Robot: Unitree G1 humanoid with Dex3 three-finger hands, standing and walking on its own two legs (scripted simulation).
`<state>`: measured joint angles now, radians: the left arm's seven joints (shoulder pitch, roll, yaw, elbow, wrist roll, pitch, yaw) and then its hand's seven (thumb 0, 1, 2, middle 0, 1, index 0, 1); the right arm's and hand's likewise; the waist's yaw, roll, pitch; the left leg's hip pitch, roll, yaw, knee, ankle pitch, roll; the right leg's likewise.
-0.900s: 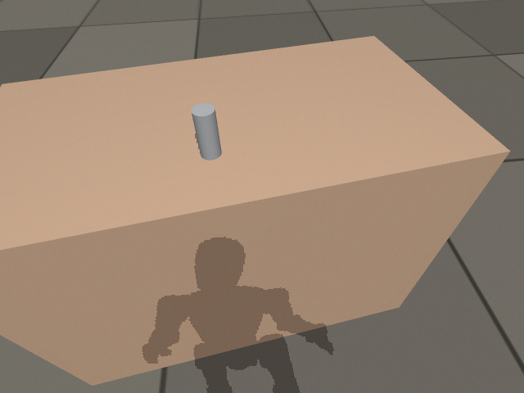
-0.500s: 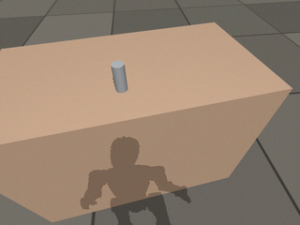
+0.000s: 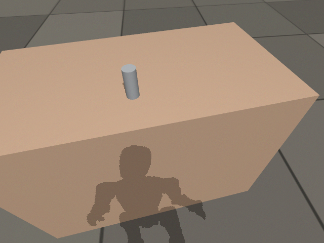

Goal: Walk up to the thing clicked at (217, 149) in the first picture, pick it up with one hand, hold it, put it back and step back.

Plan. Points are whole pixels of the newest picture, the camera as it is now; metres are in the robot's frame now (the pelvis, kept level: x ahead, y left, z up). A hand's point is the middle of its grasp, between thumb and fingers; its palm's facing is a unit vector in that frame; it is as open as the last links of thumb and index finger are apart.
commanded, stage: stand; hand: right
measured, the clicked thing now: (130, 82) +0.60 +0.12 +0.07
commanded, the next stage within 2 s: walk up in 0.22 s
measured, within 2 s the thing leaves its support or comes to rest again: neither
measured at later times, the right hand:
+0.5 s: hand out of the picture +0.10 -0.22 -0.16, palm faces -0.18 +0.92 -0.36, open 7.4 cm
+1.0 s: hand out of the picture +0.18 -0.04 -0.18, palm faces -0.32 +0.91 -0.28, open 7.4 cm
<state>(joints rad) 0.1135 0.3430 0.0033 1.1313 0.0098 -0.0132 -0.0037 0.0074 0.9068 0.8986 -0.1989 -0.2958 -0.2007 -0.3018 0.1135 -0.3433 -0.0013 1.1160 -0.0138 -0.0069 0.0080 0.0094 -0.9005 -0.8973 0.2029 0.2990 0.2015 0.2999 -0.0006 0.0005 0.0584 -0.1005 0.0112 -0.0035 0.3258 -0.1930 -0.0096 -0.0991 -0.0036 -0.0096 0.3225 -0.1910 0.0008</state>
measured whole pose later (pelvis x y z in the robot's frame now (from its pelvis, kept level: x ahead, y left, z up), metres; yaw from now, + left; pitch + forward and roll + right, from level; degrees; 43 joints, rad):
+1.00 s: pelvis +0.04 +0.19 -0.02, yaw +16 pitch -2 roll +0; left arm 0.33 0.38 0.05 0.87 0.04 -0.06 0.04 0.01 0.90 0.90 -0.20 -0.30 -0.21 -0.30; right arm 0.28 -0.41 -0.09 0.83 -0.03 0.08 0.06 0.01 -0.90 -0.90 0.20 0.30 0.20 0.30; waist 0.03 0.10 0.09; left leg -0.45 -0.04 -0.11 1.05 -0.44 -0.01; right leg -0.25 -0.07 -0.13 0.60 -0.32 -0.02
